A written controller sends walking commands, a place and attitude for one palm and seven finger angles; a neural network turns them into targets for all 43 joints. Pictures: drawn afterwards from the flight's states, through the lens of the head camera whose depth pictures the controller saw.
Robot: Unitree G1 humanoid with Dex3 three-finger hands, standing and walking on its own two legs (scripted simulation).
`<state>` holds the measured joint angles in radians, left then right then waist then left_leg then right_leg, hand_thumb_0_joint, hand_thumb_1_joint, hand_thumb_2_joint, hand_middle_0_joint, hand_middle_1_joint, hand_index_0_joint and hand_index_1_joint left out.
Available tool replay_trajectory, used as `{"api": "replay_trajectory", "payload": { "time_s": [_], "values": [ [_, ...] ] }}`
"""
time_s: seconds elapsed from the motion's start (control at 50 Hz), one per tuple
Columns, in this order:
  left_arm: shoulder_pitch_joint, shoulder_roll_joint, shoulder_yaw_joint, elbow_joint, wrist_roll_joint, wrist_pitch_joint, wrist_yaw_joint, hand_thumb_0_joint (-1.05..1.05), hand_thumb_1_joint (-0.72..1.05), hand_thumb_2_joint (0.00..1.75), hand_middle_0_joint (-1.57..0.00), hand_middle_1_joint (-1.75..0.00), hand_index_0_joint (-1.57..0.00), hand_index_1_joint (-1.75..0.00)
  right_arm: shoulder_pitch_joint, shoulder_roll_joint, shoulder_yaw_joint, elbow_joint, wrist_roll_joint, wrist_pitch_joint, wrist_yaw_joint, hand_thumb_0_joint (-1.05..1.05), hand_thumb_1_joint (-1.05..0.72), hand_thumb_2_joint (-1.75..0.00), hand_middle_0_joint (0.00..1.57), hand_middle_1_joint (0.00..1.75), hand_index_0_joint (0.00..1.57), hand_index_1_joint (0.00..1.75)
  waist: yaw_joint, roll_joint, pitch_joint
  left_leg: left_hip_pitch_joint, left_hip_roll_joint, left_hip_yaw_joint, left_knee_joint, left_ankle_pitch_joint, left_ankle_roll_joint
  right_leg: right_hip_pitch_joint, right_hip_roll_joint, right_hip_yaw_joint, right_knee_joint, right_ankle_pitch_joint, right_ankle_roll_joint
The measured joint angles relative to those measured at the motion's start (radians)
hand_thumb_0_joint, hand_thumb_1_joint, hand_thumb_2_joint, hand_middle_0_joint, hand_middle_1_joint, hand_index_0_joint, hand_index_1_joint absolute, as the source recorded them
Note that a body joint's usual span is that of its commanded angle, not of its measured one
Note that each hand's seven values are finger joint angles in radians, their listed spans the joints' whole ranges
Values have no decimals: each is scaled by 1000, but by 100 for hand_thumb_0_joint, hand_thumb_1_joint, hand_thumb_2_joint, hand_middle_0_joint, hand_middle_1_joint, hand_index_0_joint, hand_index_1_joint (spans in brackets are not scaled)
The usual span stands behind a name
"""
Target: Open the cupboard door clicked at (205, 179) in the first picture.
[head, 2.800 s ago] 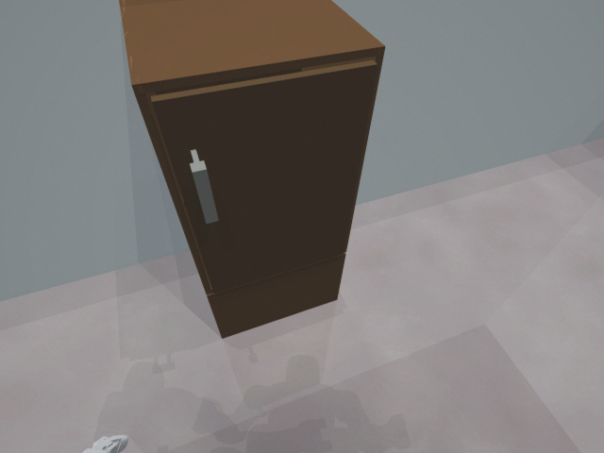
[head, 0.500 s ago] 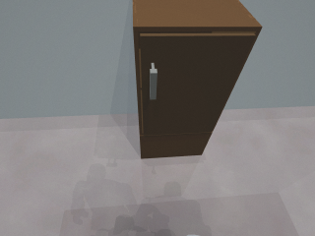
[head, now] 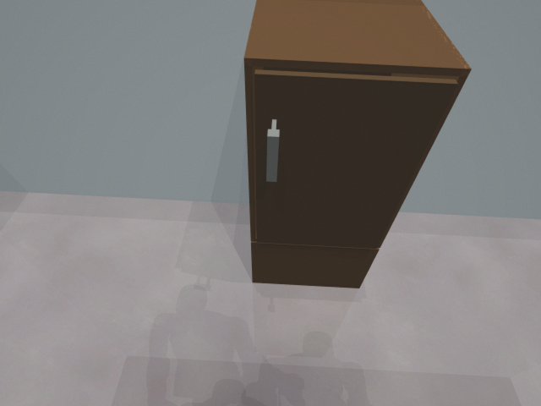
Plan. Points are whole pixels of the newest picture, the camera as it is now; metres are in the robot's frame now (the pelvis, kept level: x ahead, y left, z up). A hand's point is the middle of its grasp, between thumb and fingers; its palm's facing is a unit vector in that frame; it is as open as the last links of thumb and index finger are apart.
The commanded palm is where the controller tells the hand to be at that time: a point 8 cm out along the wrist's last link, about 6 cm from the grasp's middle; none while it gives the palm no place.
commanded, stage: come to a stop and stand still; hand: left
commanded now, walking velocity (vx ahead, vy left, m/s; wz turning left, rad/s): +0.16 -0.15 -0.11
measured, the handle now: (272, 150) +0.64 +0.06 -0.02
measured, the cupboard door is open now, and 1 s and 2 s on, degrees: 0 0 0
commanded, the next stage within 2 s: look again from close up in 1.50 s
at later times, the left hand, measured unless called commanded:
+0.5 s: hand out of the picture +0.15 +0.12 -0.17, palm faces -0.01 -0.97 -0.25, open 7.4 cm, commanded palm none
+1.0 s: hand out of the picture +0.04 +0.16 -0.18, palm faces -0.02 -0.98 -0.19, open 7.4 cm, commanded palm none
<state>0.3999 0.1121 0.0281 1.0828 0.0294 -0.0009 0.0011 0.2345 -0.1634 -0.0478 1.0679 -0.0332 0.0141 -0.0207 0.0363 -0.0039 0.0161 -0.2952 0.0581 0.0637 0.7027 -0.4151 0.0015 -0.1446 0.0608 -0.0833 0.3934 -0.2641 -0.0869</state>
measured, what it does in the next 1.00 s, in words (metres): steps on the spot: left foot, then right foot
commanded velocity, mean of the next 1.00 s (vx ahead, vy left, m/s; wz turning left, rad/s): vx -0.01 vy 0.01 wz -0.01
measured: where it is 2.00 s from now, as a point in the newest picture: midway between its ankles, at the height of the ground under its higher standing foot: outside the picture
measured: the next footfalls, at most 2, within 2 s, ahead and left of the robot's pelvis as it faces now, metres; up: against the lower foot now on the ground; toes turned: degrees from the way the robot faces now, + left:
left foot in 0.06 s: +0.02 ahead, +0.12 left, +0.00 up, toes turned +5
right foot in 0.36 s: +0.16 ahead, -0.19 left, +0.00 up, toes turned -8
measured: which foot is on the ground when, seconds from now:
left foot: up 0.00-0.04, down 0.06-0.38, up 0.40-0.72, down 0.74-1.00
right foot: down 0.00-0.06, up 0.08-0.34, down 0.36-0.74, up 0.76-1.00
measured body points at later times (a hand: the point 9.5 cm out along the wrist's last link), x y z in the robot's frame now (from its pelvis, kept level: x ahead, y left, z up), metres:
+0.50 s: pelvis +0.06 -0.06 -0.01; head +0.11 -0.08 +0.44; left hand +0.15 +0.17 -0.15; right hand +0.04 -0.29 -0.18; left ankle -0.01 +0.08 -0.69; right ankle +0.12 -0.18 -0.74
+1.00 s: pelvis +0.04 -0.03 +0.00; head +0.05 -0.02 +0.45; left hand +0.04 +0.21 -0.16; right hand +0.02 -0.25 -0.15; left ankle +0.03 +0.07 -0.74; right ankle +0.01 -0.15 -0.70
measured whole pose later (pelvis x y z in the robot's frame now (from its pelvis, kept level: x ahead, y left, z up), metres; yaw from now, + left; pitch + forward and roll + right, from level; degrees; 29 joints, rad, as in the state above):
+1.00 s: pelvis +0.04 -0.03 +0.00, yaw -3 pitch +1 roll +1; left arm 0.30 0.21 0.05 1.08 0.02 0.05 0.00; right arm 0.32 -0.12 -0.01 1.05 -0.03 -0.01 -0.03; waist -0.01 -0.05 0.01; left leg -0.15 -0.01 0.06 0.35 -0.21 0.03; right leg -0.36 -0.03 -0.02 0.81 -0.36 0.03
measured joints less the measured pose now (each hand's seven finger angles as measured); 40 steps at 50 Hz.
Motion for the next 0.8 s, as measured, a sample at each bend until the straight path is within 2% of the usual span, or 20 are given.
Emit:
{"api": "replay_trajectory", "payload": {
  "time_s": [0.06, 0.12, 0.16, 0.2, 0.28, 0.36, 0.4, 0.44, 0.5, 0.56, 0.66, 0.72, 0.74, 0.78, 0.8],
  "values": [
    [34, 6, 7, 23, -9, 12, -7, 1, 91, 90, -20, -30, -20, -30, -3, 18, 11, -1, 2, -34, -14, 0, -91, -89, 20, 30, 20, 30, 0, -21, 3, 84, -8, 24, -189, 109, 16, -35, 13, 9, 91, -54, 7],
    [39, 27, 16, 50, 1, 39, -18, 1, 91, 90, -20, -30, -20, -30, 13, 42, 17, -4, 0, -52, -28, 0, -91, -89, 20, 30, 20, 30, -14, -68, 4, 117, -17, 55, -188, 84, 9, -146, -14, 27, 385, -175, 40],
    [23, 39, 23, 55, 8, 51, -24, 1, 91, 90, -20, -30, -20, -30, 42, 44, 21, -2, 0, -56, -37, 0, -92, -89, 20, 30, 20, 30, -29, -69, -2, 153, -11, 57, -228, 80, 0, -218, -38, 28, 526, -166, 62],
    [-8, 51, 27, 42, 6, 49, -24, 1, 91, 90, -20, -30, -20, -30, 67, 44, 26, 10, 1, -56, -42, 0, -92, -89, 20, 30, 20, 30, -34, -62, 4, 187, -5, 52, -274, 96, -12, -268, -71, 34, 574, -126, 82],
    [-92, 66, 27, 1, -8, 32, -11, 1, 91, 90, -20, -30, -19, -30, 93, 44, 32, 42, 3, -42, -39, 0, -91, -89, 20, 30, 20, 30, -38, -38, 39, 227, 14, 41, -303, 98, -34, -278, -125, 40, 411, -46, 102],
    [-159, 78, 24, -32, -12, 9, 0, 1, 91, 90, -20, -30, -19, -30, 97, 44, 23, 56, 10, -21, -26, 0, -91, -89, 20, 30, 20, 30, -45, -22, 70, 222, 32, 43, -215, 29, -71, -210, -145, 23, 181, 107, 107],
    [-195, 69, 23, -33, -9, -1, 8, 1, 91, 90, -20, -30, -19, -30, 81, 30, 10, 54, 19, -6, -20, 0, -91, -89, 20, 30, 20, 30, -56, 12, 81, 176, 48, 20, -113, -26, -59, -218, -129, 8, 212, 49, 95],
    [-234, 56, 18, -42, -8, -5, 13, 1, 91, 90, -20, -30, -19, -30, 61, 13, -3, 39, 26, 10, -21, 0, -91, -89, 20, 30, 20, 30, -69, 32, 93, 105, 24, -12, 37, -117, -40, -217, -131, -7, 217, 29, 82],
    [-281, 43, 17, -68, -5, -3, 25, 0, 91, 90, -20, -30, -20, -30, 18, -7, -13, 20, 27, 23, -20, 0, -91, -89, 20, 30, 20, 30, -59, 34, 109, 3, -26, -32, 245, -157, -30, -204, -139, -9, 184, 55, 74],
    [-306, 38, 18, -92, -1, 9, 33, 0, 91, 90, -20, -30, -20, -30, -24, -23, -21, -8, 22, 32, -11, 0, -91, -89, 20, 30, 20, 30, -49, 29, 109, -59, -50, -30, 303, -127, -32, -196, -143, -11, 150, 83, 74],
    [-303, 57, 24, -114, 9, 27, 32, 0, 91, 90, -20, -30, -20, -30, -71, -31, -23, -63, 14, 30, 8, 0, -91, -89, 20, 30, 19, 30, -36, 1, 84, -62, -52, -23, 195, -60, -29, -208, -143, -6, 125, 121, 83],
    [-278, 78, 29, -117, 7, 43, 29, 0, 90, 90, -20, -30, -20, -30, -60, -26, -14, -89, 13, 7, 13, 0, -91, -90, 20, 30, 19, 30, -34, -20, 53, 23, -44, -16, -24, 25, -19, -234, -141, 0, 149, 122, 96],
    [-266, 82, 29, -117, 3, 49, 28, 1, 90, 90, -20, -30, -20, -30, -47, -27, -11, -96, 11, -3, 13, 0, -91, -90, 20, 30, 19, 30, -37, -17, 37, 47, -41, -27, -100, 42, -12, -255, -135, -1, 181, 92, 100],
    [-249, 95, 34, -101, -6, 64, 25, 1, 91, 90, -20, -30, -20, -30, -28, -11, -3, -92, 2, -6, 8, 0, -91, -90, 20, 30, 19, 30, -39, -39, 26, 45, -52, -18, -101, 75, 10, -286, -124, 40, 268, -51, 105],
    [-236, 98, 36, -92, -6, 69, 21, 1, 91, 90, -20, -30, -20, -30, -14, -4, 4, -88, -2, -3, 6, 0, -91, -89, 20, 30, 19, 30, -40, -44, 18, 53, -55, -15, -118, 87, 19, -298, -112, 62, 323, -81, 104]
  ]
}}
